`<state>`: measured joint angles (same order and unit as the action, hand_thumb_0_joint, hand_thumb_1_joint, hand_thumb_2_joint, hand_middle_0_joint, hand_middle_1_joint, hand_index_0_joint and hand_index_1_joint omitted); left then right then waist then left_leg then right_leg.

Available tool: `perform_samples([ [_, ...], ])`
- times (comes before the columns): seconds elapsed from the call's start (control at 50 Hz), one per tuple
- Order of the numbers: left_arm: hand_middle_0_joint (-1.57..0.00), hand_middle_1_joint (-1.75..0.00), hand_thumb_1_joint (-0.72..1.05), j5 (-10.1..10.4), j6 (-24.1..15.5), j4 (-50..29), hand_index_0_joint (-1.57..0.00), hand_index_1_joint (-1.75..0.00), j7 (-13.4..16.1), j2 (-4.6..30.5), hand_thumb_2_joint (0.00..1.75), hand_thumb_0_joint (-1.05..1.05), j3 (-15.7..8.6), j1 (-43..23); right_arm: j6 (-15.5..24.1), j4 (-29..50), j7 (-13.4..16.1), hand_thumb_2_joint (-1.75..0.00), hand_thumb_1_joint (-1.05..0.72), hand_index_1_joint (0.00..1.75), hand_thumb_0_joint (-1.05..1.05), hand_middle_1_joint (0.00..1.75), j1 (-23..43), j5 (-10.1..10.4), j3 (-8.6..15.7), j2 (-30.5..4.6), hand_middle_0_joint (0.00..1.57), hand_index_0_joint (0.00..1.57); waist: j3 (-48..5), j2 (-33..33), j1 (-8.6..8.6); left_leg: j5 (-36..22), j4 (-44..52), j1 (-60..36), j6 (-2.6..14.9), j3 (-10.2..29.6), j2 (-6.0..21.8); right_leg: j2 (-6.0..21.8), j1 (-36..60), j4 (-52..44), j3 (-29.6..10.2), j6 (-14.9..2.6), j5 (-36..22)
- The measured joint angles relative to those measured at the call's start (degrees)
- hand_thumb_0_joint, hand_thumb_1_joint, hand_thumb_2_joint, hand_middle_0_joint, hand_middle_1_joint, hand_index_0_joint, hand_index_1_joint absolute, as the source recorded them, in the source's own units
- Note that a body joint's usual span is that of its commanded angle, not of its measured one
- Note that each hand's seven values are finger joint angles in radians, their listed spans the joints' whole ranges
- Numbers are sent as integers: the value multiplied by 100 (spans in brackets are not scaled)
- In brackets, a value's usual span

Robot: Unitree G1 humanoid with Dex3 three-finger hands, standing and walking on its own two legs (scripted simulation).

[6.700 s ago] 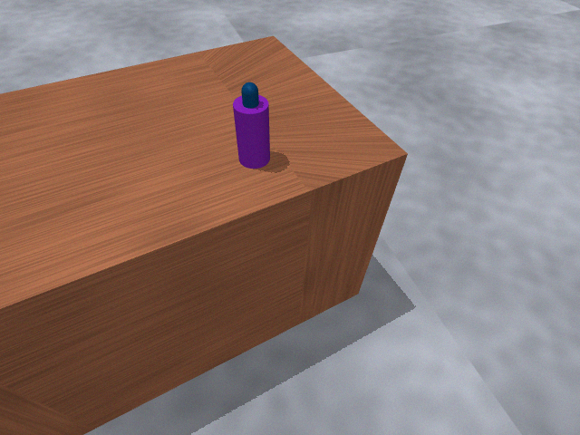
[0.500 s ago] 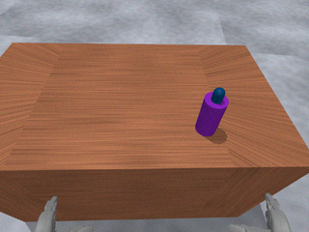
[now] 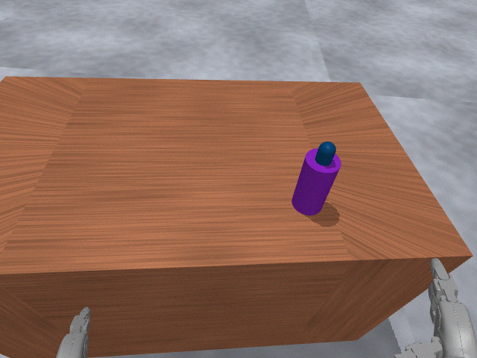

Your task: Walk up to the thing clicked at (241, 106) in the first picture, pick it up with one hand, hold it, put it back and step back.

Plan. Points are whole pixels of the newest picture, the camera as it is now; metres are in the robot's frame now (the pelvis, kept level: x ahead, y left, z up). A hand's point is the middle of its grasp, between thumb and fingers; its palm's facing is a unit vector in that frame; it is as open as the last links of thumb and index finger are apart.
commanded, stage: rise first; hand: right
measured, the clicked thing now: (316, 176) +0.48 -0.18 +0.02
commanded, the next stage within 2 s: go down in 0.72 s
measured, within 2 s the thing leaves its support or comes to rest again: neither
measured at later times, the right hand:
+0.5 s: hand (430, 321) +0.17 -0.26 +0.06, palm faces +0.32 +0.86 -0.39, open 17.7 cm
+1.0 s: hand (442, 325) +0.16 -0.26 +0.08, palm faces +0.34 +0.86 -0.39, open 17.6 cm
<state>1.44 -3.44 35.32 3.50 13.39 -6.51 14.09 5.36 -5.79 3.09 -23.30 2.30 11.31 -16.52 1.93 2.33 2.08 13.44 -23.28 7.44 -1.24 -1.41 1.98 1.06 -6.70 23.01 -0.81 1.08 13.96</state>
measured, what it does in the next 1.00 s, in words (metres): stands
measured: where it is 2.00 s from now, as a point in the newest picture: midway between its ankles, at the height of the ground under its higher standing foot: outside the picture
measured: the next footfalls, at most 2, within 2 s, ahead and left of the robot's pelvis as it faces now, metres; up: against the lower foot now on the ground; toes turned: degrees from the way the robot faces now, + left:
none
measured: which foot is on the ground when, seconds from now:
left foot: down 0.00-1.00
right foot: down 0.00-1.00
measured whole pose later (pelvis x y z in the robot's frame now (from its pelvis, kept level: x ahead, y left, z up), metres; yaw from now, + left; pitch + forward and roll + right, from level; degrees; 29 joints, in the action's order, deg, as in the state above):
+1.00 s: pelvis -0.02 +0.00 +0.00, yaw -1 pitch -3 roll +0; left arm -0.4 -6.8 39.5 2.1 12.1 -9.0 11.7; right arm 17.6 2.2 -0.1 -25.5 1.8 17.8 -16.5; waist 1.9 2.2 2.0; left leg 12.3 -24.6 8.9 -1.1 -2.1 2.1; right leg 0.9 -8.5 24.6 -1.6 1.2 12.6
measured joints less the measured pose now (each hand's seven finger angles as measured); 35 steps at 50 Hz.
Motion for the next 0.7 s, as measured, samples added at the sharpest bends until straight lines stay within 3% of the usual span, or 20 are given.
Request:
perform_samples([
  [0.3,-5,-5,-54,-28,-114,114,-5,-6,-71,-75,6,-1,-107,-42,388,636,-92,-3,60,6,-1,6,-211,-22,195,-58,5,5,44,7,42,-96,18,-43,13,-32,2,-3,22,-2,-34,6,-99],
  [0.7,-5,-5,-54,-33,-306,220,-5,-6,-130,-95,7,-1,-205,-27,775,869,-148,-4,60,6,-1,6,-168,-33,393,-132,5,5,118,25,51,-192,19,-9,31,-35,-1,-1,-1,-31,-38,17,-211],
])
